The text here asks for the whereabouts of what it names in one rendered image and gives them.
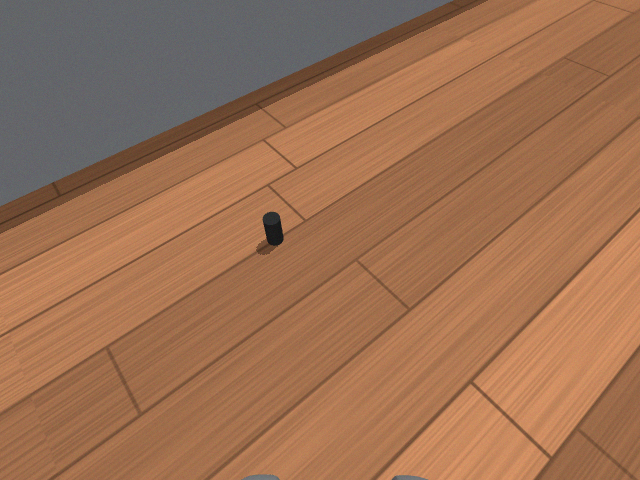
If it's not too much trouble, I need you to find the can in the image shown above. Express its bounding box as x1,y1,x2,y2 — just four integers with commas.
263,212,284,246

